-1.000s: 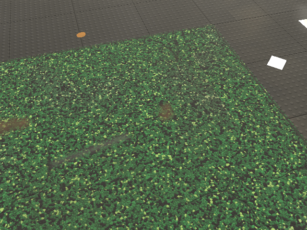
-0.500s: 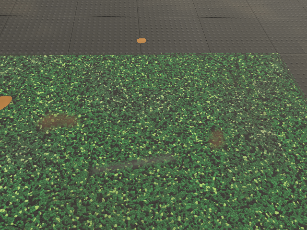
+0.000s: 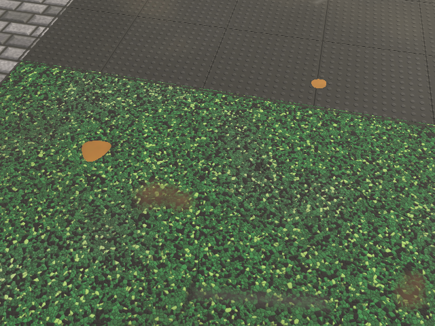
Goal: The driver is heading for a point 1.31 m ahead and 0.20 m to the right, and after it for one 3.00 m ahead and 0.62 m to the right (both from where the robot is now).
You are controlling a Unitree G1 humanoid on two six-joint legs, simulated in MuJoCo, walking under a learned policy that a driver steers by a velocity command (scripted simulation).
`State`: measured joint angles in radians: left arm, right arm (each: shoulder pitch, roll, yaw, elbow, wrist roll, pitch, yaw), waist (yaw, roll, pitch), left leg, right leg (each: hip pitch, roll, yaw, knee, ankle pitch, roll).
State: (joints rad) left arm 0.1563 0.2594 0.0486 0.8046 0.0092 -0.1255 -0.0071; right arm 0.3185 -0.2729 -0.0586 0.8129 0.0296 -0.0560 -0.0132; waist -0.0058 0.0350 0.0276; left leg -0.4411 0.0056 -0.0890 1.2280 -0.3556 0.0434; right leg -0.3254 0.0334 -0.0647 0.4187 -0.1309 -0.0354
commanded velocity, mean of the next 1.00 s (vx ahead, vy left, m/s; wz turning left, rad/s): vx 0.50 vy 0.00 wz -0.14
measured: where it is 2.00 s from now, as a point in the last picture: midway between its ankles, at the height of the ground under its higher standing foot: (266, 180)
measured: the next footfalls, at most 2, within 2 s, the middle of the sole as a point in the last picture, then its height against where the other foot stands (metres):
left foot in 0.36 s outside the picture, level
right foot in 0.92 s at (251, 273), level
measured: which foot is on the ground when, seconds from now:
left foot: up 0.00-0.34, down 0.36-0.92, up 0.94-1.00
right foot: down 0.00-0.36, up 0.38-0.90, down 0.92-1.00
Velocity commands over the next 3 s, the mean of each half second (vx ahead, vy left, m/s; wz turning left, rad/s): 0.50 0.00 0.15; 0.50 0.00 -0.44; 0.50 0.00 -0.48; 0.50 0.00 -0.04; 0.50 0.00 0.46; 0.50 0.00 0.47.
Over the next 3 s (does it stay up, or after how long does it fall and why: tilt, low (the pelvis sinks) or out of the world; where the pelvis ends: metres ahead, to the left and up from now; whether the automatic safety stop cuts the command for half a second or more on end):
stays up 1.55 -0.35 -0.01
